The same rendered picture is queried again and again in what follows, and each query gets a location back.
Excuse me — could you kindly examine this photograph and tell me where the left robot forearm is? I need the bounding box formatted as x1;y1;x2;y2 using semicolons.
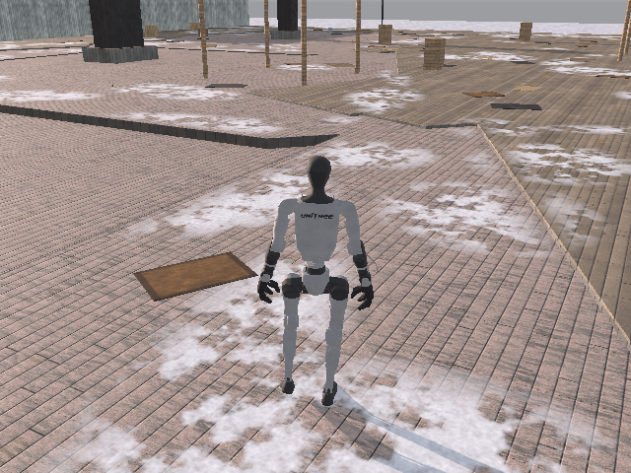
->
259;237;280;283

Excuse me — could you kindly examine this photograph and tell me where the right robot thigh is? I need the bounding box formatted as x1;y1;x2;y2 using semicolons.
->
325;275;349;347

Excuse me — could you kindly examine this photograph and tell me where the robot left upper arm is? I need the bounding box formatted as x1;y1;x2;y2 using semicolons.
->
270;198;297;253

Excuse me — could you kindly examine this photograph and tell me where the robot right hand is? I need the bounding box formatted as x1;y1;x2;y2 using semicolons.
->
351;284;374;310

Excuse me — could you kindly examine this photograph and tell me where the robot left hand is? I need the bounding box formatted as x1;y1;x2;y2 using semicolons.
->
257;278;280;304

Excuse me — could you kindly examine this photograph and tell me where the robot right upper arm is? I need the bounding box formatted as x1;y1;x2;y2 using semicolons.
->
338;199;363;255

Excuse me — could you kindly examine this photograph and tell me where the right robot forearm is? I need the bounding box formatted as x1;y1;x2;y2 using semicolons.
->
353;240;372;287

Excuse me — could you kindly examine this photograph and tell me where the humanoid robot head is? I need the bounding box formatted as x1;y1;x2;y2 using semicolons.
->
301;156;334;204

